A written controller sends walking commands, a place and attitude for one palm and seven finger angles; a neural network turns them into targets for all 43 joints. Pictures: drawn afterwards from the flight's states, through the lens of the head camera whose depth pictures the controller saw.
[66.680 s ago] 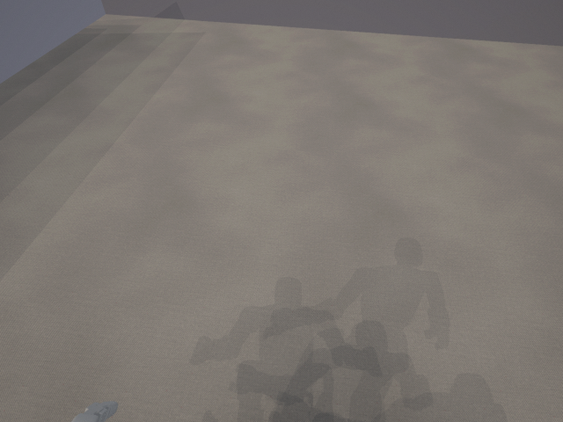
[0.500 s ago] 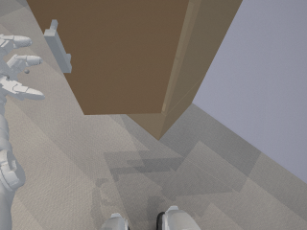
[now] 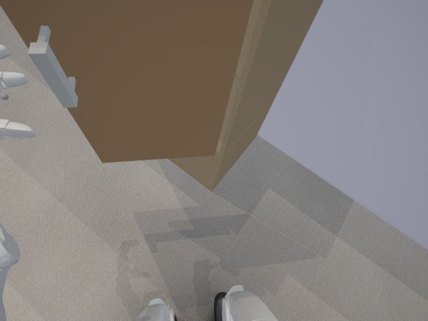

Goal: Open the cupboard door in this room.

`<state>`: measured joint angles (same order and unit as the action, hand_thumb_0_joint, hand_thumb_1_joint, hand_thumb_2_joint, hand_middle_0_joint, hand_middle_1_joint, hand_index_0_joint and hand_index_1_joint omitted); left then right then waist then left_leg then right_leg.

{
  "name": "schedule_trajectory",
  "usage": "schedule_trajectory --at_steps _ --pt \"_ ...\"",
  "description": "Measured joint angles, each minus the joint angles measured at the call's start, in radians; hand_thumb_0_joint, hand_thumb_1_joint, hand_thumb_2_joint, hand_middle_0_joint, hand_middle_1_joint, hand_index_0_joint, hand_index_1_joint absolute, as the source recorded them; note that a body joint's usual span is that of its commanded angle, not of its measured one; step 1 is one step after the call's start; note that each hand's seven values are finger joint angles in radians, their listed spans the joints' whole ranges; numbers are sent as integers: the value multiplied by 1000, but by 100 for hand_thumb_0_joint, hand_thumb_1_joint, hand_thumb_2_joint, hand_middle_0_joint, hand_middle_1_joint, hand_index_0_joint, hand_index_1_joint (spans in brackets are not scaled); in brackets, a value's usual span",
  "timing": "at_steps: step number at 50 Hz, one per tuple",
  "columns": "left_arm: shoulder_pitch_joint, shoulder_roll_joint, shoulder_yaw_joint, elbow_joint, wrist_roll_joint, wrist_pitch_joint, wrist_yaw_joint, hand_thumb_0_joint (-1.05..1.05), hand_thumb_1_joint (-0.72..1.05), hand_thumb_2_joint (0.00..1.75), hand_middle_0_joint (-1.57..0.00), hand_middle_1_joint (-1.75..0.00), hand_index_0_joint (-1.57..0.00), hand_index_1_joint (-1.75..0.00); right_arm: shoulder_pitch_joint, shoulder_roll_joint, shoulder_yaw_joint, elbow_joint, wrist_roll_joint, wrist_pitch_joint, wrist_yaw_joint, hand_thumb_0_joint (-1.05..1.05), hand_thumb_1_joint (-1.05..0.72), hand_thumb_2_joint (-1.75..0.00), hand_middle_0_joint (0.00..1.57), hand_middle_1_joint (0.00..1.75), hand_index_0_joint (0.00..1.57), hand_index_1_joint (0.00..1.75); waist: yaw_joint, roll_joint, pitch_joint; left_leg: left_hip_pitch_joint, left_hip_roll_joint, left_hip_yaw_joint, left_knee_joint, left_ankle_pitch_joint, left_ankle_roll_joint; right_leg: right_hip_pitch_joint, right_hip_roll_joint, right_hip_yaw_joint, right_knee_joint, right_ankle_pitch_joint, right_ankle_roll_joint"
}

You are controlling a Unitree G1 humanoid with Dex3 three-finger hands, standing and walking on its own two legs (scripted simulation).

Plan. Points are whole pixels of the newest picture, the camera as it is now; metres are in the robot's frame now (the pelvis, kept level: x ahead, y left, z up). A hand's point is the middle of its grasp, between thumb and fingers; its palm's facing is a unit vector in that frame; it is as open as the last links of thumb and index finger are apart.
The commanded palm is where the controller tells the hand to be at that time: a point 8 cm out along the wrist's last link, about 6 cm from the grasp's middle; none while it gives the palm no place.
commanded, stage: move the hooked fingers beside the handle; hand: left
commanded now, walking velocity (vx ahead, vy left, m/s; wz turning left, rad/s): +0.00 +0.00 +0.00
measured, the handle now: (58, 69) +0.54 +0.23 +0.09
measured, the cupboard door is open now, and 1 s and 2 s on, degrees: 44 44 44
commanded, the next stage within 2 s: slide the fingers in behind the handle in 0.80 s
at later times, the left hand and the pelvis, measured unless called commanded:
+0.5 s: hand (12, 100) +0.46 +0.28 +0.10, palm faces +0.03 -1.00 -0.01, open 14.0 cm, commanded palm +0.44 +0.34 +0.09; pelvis -0.01 +0.00 +0.00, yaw +2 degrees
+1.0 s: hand (1, 102) +0.47 +0.30 +0.09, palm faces +0.03 -1.00 +0.01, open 14.0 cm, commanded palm +0.45 +0.34 +0.09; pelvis -0.02 +0.00 -0.01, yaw +1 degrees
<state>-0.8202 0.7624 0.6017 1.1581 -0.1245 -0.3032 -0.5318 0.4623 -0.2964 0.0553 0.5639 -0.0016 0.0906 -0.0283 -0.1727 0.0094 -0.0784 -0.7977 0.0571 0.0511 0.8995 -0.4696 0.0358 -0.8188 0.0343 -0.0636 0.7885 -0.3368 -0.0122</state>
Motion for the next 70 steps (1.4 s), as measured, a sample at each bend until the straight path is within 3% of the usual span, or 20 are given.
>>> schedule_trajectory --at_steps 7,11,18,27,35,43,49,54,70 --pt "14 -62 -71 -21 -45 9 -11 -1 -50 30 -30 -120 -30 -120 -39 3 -3 9 8 7 5 1 -90 -90 21 30 21 30 30 2 -15 41 -9 -16 -11 -2 2 49 -8 -14 -13 -8 3" --pt "3 -77 -101 11 -26 25 5 -1 -50 30 -30 -120 -30 -120 -71 1 -2 -4 7 2 0 1 -90 -90 21 30 21 30 33 2 -15 42 -16 -20 -7 0 2 51 -15 -18 -5 -11 3" --pt "-26 -96 -98 2 -11 -32 51 -1 -50 30 -30 -120 -30 -120 -106 3 1 -7 2 -11 -6 1 -90 -90 21 30 21 30 35 -1 5 25 -17 -22 16 2 -1 33 -17 -20 22 -11 0" --pt "-90 -23 -99 99 11 4 33 -1 -50 30 -30 -120 -30 -120 -81 -2 20 4 10 -12 -19 1 -90 -90 21 30 21 30 9 2 12 0 -13 -23 28 10 -3 6 -15 -21 35 -4 -6" --pt "-110 32 -51 113 9 -24 10 -1 -50 30 -30 -120 -30 -120 -41 -11 21 20 10 -16 -25 1 -90 -90 21 30 21 30 -8 -8 24 -38 -4 -20 45 13 -6 -32 -6 -18 46 5 -10" --pt "-106 73 -34 115 11 0 -25 -1 -50 30 -30 -120 -30 -120 -20 -22 14 18 10 -12 -28 1 -90 -90 21 30 21 30 -19 -10 21 -59 1 -19 52 11 -2 -49 0 -17 41 12 -8" --pt "-96 54 -43 97 -9 -6 -28 -1 -50 30 -30 -120 -30 -120 -25 -17 15 18 8 -11 -23 1 -90 -90 21 30 21 30 -11 -12 15 -60 -2 -19 55 6 3 -47 -3 -16 40 9 -1" --pt "-85 1 -90 51 -13 -8 -10 -1 -50 30 -30 -120 -30 -120 -36 -7 11 17 2 -11 -17 1 -90 -90 21 30 21 30 0 -7 7 -56 -9 -24 54 2 6 -38 -10 -20 35 4 4" --pt "3 -136 -121 -54 -18 -3 98 -1 -50 30 -30 -120 -30 -120 -54 26 6 -5 0 -1 14 1 -90 -90 21 30 21 30 17 13 -20 7 -13 -11 28 -14 10 15 -11 -5 20 -13 12"
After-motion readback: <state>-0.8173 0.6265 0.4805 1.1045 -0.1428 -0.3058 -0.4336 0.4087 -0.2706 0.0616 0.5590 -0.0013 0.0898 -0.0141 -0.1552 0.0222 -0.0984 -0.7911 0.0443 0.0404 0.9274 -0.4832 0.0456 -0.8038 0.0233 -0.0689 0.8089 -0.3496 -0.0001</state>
